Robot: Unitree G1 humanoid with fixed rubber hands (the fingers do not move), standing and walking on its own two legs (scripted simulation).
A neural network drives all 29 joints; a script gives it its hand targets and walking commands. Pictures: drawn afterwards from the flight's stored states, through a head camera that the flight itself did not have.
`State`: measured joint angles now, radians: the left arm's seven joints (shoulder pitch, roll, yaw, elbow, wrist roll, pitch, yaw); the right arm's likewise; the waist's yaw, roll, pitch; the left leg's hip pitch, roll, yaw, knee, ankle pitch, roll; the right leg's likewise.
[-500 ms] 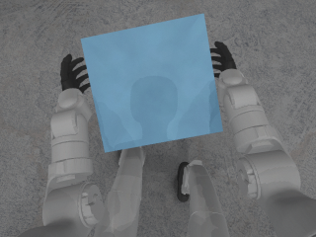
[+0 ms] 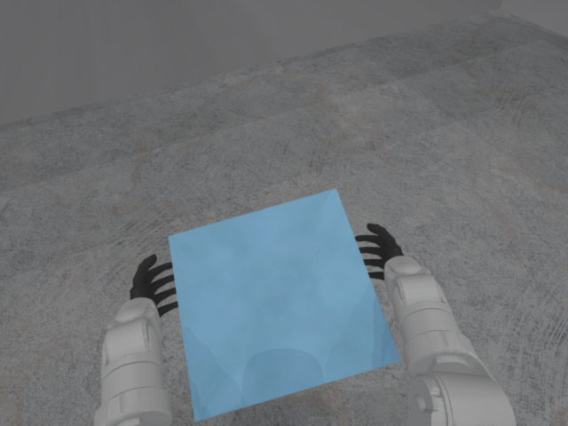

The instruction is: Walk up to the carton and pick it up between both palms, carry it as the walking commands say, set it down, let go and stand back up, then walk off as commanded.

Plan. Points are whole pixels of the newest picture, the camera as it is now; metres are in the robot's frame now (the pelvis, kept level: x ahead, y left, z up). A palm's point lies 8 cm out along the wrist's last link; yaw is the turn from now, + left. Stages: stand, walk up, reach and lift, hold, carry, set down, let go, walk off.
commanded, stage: reach and lift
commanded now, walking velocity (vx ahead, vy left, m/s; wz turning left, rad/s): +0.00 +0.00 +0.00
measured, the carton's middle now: (279, 301) +0.33 +0.09 -0.08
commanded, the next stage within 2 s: none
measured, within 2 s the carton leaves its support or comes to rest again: neither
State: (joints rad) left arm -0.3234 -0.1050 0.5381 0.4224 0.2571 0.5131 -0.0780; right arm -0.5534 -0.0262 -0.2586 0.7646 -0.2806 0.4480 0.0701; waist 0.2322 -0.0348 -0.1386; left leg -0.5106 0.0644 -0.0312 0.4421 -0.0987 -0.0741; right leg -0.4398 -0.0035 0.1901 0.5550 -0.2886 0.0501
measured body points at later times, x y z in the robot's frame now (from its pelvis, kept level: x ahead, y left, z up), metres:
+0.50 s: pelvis +0.05 -0.02 +0.02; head +0.01 -0.03 +0.47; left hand +0.27 +0.24 +0.03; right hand +0.38 -0.12 +0.03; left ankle +0.07 +0.17 -0.73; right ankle +0.00 -0.17 -0.73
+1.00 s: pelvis +0.02 +0.00 +0.02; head -0.02 +0.00 +0.47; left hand +0.27 +0.24 +0.04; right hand +0.34 -0.13 +0.03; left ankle +0.07 +0.17 -0.73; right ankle +0.00 -0.17 -0.73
